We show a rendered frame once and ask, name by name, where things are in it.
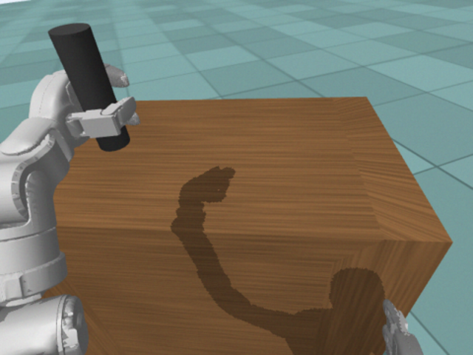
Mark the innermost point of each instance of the can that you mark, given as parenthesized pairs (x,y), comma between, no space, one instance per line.
(77,49)

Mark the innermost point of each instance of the right robot hand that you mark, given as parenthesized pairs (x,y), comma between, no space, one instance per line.
(398,340)

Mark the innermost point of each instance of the left robot arm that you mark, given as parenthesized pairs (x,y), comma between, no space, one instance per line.
(34,159)

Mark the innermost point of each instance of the left robot hand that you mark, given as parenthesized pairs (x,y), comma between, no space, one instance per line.
(55,99)

